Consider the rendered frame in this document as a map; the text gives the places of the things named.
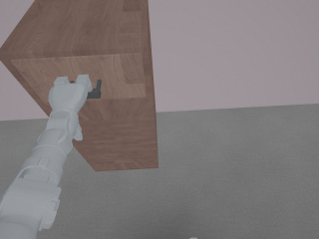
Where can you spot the drawer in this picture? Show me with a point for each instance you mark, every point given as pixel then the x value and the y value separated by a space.
pixel 122 75

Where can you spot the robot left hand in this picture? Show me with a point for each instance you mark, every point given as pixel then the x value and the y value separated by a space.
pixel 70 96

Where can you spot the left robot upper arm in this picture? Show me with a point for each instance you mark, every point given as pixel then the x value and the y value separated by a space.
pixel 30 206

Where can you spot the cabinet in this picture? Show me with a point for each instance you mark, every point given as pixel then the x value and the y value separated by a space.
pixel 118 134

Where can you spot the robot left forearm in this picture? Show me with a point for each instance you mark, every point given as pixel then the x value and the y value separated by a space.
pixel 48 156

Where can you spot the handle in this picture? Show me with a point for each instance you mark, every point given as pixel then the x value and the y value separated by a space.
pixel 96 92

